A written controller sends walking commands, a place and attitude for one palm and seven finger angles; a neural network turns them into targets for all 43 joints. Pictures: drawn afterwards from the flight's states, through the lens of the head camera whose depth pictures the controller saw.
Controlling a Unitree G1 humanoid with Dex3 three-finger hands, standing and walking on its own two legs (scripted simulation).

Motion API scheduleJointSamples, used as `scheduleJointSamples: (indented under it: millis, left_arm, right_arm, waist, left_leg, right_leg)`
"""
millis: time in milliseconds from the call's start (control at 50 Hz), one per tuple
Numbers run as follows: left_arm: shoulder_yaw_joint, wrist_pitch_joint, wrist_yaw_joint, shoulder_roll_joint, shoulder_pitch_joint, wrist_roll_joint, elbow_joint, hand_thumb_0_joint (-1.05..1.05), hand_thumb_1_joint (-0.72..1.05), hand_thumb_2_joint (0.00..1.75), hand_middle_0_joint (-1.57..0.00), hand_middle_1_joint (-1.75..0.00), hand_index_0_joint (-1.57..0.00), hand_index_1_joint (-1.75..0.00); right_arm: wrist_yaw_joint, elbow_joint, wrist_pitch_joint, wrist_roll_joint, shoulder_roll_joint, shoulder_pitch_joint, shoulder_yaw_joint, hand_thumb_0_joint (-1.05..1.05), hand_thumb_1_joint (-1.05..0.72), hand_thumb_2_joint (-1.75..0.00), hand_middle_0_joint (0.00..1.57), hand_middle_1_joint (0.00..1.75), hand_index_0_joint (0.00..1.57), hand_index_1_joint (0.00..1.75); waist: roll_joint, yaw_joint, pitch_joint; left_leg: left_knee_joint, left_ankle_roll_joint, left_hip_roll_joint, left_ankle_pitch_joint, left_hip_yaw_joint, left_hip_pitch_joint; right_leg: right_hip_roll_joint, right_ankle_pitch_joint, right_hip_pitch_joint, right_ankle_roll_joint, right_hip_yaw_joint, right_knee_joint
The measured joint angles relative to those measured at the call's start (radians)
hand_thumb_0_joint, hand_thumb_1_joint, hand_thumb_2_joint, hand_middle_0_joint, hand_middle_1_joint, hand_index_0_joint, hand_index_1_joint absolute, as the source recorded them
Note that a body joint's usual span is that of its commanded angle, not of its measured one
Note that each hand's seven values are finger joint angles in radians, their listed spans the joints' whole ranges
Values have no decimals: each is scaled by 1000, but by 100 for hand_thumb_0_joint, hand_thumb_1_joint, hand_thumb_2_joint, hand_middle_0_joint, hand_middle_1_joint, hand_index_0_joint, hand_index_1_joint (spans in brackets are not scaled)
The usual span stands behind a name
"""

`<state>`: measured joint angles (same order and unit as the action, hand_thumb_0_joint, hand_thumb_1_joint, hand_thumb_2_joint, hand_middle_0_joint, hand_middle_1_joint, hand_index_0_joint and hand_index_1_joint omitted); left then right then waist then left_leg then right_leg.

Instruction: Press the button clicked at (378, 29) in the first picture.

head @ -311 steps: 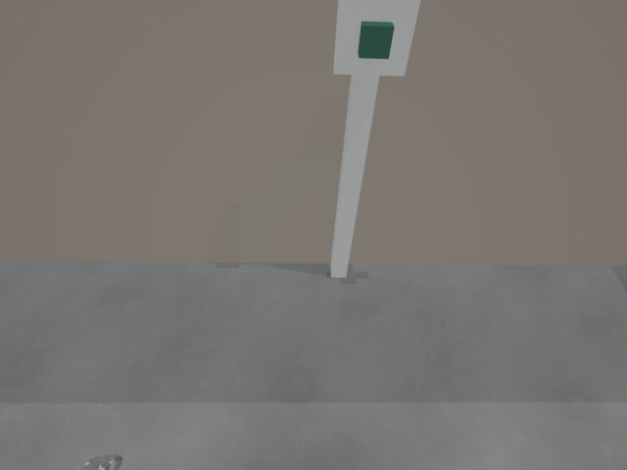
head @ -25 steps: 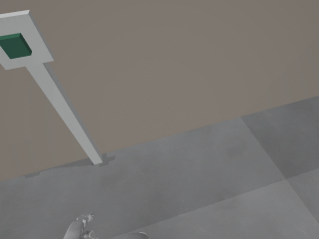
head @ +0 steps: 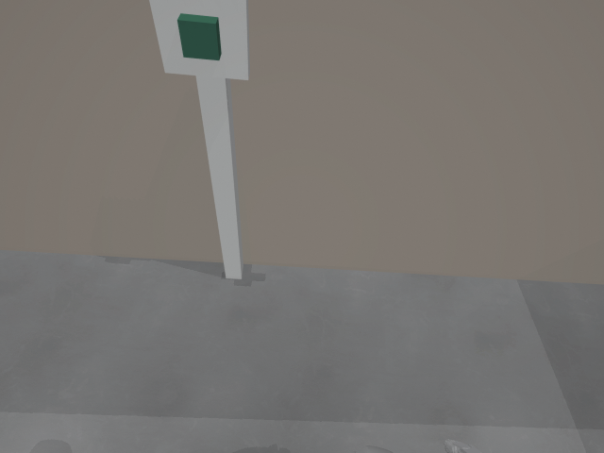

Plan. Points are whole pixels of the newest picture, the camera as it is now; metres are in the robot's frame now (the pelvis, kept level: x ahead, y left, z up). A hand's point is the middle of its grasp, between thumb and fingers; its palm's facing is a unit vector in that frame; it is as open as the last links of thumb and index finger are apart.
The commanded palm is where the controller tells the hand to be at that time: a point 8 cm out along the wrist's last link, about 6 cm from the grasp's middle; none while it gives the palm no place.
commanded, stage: take the last steps up to it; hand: left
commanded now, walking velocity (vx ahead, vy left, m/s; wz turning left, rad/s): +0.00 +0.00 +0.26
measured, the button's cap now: (200, 36) +0.73 +0.26 +0.15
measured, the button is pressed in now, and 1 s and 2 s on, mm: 0 0 0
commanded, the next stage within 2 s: come to a stop and stand still in 0.92 s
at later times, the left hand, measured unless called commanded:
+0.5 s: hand out of the picture +0.01 +0.14 -0.16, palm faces +0.16 -0.96 -0.22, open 7.3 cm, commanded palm none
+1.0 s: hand (146, 431) +0.16 +0.24 -0.18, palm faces +0.16 -0.97 -0.16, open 7.3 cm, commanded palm none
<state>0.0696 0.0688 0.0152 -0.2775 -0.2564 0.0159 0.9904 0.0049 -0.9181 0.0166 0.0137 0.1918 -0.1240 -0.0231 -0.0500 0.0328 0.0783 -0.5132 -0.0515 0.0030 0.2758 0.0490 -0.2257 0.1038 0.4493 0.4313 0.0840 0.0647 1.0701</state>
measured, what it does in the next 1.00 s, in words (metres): walks ahead: right foot, then left foot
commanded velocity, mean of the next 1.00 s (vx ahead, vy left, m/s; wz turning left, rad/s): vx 0.24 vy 0.00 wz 0.04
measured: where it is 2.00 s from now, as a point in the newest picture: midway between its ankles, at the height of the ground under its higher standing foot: (257, 452)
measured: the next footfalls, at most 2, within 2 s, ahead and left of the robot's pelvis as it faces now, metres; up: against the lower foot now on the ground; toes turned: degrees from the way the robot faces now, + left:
right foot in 0.32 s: +0.04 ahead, -0.13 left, +0.00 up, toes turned -2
left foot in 0.78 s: +0.24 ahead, +0.16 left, +0.00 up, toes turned +15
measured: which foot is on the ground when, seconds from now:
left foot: down 0.00-0.32, up 0.34-0.76, down 0.78-1.00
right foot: up 0.00-0.30, down 0.32-0.78, up 0.80-1.00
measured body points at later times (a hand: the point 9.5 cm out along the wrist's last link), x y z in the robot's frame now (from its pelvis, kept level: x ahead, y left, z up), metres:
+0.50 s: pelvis +0.04 -0.03 +0.01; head +0.03 -0.05 +0.46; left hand +0.00 +0.19 -0.14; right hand +0.05 -0.27 -0.16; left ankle +0.05 +0.12 -0.66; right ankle +0.00 -0.13 -0.74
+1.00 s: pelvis +0.18 +0.07 +0.00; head +0.17 +0.08 +0.45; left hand +0.15 +0.29 -0.17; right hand +0.28 -0.15 -0.14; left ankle +0.20 +0.15 -0.74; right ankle +0.19 -0.05 -0.67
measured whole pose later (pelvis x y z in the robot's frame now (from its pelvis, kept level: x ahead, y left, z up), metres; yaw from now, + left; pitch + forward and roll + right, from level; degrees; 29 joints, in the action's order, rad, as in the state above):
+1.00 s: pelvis +0.18 +0.07 +0.00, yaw +4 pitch -2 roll +0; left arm 0.06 0.00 0.01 -0.16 -0.32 0.03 1.10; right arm 0.03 -1.02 -0.07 0.01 0.15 -0.19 -0.05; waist -0.04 0.02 0.01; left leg -0.45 -0.06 -0.01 0.22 0.19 -0.21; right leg 0.10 0.34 0.47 0.01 0.09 1.07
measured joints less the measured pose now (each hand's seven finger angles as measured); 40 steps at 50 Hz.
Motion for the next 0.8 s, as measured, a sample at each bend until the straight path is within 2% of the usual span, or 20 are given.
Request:
scheduleJointSamples:
  millis: [120,220,280,300,320,360,380,440,500,560,620,720,760,780,800]
  left_arm:
    - [-10,-7,-1,31,30,0,-12,1,91,90,-19,-30,-20,-29]
    - [-22,-19,-13,69,38,8,-8,0,91,90,-19,-30,-20,-29]
    - [-30,-39,-22,91,32,10,-8,0,91,90,-19,-30,-20,-29]
    - [-33,-51,-24,96,26,11,-10,0,91,90,-20,-30,-20,-29]
    - [-34,-65,-24,102,21,15,-10,0,91,90,-20,-30,-20,-29]
    - [-40,-84,-19,124,5,15,-4,0,91,89,-20,-30,-20,-29]
    - [-39,-93,-13,132,-15,13,0,0,92,89,-20,-30,-20,-29]
    - [-34,-106,-1,138,-83,10,30,0,93,89,-20,-30,-21,-29]
    - [-41,-113,1,147,-138,6,74,0,93,89,-20,-30,-20,-29]
    - [-48,-122,3,162,-185,6,112,0,92,89,-20,-30,-20,-29]
    - [-53,-129,4,178,-225,9,145,0,92,89,-20,-30,-20,-29]
    - [-53,-124,7,193,-265,15,186,0,91,89,-20,-30,-20,-29]
    - [-49,-118,7,195,-279,14,197,0,91,89,-20,-30,-20,-29]
    - [-48,-113,6,197,-287,10,203,0,91,89,-20,-30,-20,-29]
    - [-47,-103,4,193,-277,5,208,0,91,89,-20,-30,-20,-29]
  right_arm:
    - [2,-29,1,1,-25,-35,6,0,-90,-90,21,30,21,30]
    - [3,-59,-3,9,-20,-91,-9,0,-92,-90,21,30,21,30]
    - [3,-86,-4,11,-9,-138,-13,0,-91,-90,21,30,21,30]
    - [3,-96,-4,9,-7,-157,-15,0,-91,-90,21,30,21,30]
    - [4,-106,-4,5,-4,-176,-17,0,-91,-90,21,30,21,30]
    - [0,-133,10,6,5,-206,-24,0,-91,-90,20,30,21,30]
    - [-5,-146,19,9,8,-218,-27,0,-91,-90,20,30,20,30]
    - [-21,-164,27,16,12,-230,-39,1,-91,-90,20,30,20,30]
    - [-26,-160,19,16,15,-226,-47,1,-91,-90,20,30,20,30]
    - [-29,-159,15,13,12,-211,-49,1,-91,-90,20,30,20,30]
    - [-33,-159,15,10,4,-181,-45,1,-91,-90,20,30,20,30]
    - [-34,-145,0,5,-9,-99,-36,1,-92,-90,20,30,20,30]
    - [-32,-128,-21,5,-11,-67,-29,1,-92,-90,20,30,20,30]
    - [-28,-118,-38,8,-10,-54,-26,1,-92,-90,20,30,20,30]
    - [-20,-110,-53,10,-18,-37,-25,1,-92,-90,20,30,20,30]
  waist:
    - [20,-12,-21]
    - [43,-40,-53]
    - [59,-53,-73]
    - [60,-53,-79]
    - [61,-51,-84]
    - [86,-43,-88]
    - [88,-34,-96]
    - [83,-29,-106]
    - [86,-39,-94]
    - [87,-35,-79]
    - [83,-20,-62]
    - [64,17,-34]
    - [49,25,-25]
    - [48,23,-23]
    - [35,19,-13]
  left_leg:
    - [71,-7,19,-45,-25,32]
    - [71,0,25,-42,-37,37]
    - [46,11,27,-24,-44,31]
    - [21,16,31,-8,-46,22]
    - [-31,19,33,37,-48,1]
    - [-197,26,25,153,-61,-60]
    - [-285,29,21,160,-59,-97]
    - [-469,45,-7,73,-39,-202]
    - [-525,65,-51,-37,-35,-281]
    - [-506,78,-86,-95,-32,-330]
    - [-430,82,-106,-105,-14,-344]
    - [-214,60,-95,-63,42,-276]
    - [-108,46,-74,-71,64,-207]
    - [-74,26,-70,-103,71,-178]
    - [-108,10,-63,-89,80,-181]
  right_leg:
    - [-13,-33,-18,7,-19,-93]
    - [-35,-2,-94,-15,-5,-260]
    - [-56,-35,-170,-31,13,-411]
    - [-61,-61,-209,-36,20,-487]
    - [-64,-100,-232,-57,21,-541]
    - [-74,-130,-244,-96,43,-533]
    - [-75,-129,-257,-105,47,-544]
    - [-70,-148,-315,-108,47,-629]
    - [-68,-173,-372,-100,60,-712]
    - [-65,-177,-414,-93,73,-761]
    - [-58,-162,-444,-78,81,-780]
    - [-30,-96,-476,-37,87,-746]
    - [-10,-38,-466,-17,81,-671]
    - [-1,1,-435,-19,76,-579]
    - [11,40,-382,-33,55,-435]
